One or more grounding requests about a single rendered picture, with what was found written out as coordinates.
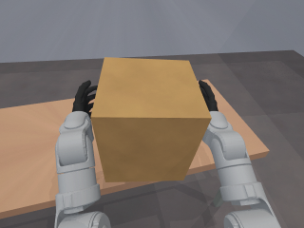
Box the robot right hand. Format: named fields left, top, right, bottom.
left=199, top=80, right=219, bottom=112

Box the robot left forearm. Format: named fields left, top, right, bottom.
left=54, top=111, right=101, bottom=228

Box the robot right forearm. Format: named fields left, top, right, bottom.
left=202, top=111, right=281, bottom=228

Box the robot left upper arm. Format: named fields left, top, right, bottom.
left=58, top=211, right=111, bottom=228

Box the carton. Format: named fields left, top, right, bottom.
left=90, top=57, right=212, bottom=182

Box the table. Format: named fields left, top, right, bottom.
left=0, top=79, right=270, bottom=219

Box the robot left hand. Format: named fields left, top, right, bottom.
left=72, top=80, right=98, bottom=119

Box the robot right upper arm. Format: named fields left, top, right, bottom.
left=223, top=207, right=280, bottom=228

